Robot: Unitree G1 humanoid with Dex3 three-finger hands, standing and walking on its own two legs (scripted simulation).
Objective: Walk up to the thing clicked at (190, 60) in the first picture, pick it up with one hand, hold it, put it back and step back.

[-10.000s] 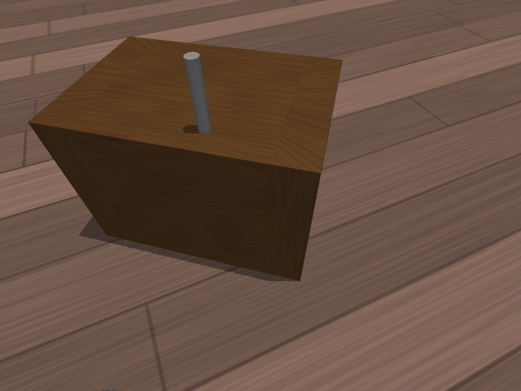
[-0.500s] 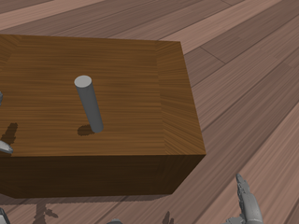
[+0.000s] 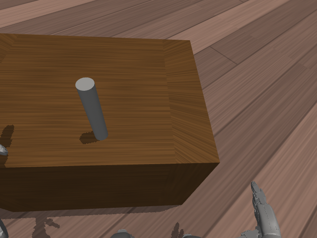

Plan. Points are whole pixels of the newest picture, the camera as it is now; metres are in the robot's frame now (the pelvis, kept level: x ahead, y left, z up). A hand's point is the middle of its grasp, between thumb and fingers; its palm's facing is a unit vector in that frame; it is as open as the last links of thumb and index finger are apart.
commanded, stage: go down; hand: left
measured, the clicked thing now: (94, 113) +0.43 +0.17 +0.03
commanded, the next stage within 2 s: approach in 0.54 s
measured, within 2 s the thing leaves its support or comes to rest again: neither
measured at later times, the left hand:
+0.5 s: hand out of the picture +0.35 +0.35 +0.09, palm faces +0.10 -0.99 +0.02, open 17.6 cm
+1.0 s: hand (40, 132) +0.37 +0.29 +0.03, palm faces +0.02 -1.00 +0.08, open 17.6 cm
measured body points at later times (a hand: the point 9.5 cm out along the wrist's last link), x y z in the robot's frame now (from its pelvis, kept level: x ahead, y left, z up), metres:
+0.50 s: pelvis +0.00 +0.00 +0.00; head +0.05 +0.03 +0.44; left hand +0.34 +0.40 +0.09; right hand +0.16 -0.26 -0.05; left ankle +0.01 +0.10 -0.70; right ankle -0.02 -0.14 -0.70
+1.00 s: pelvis -0.02 +0.00 -0.02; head +0.06 +0.04 +0.42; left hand +0.36 +0.35 +0.03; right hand +0.15 -0.26 -0.05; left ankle +0.01 +0.10 -0.70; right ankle -0.02 -0.14 -0.70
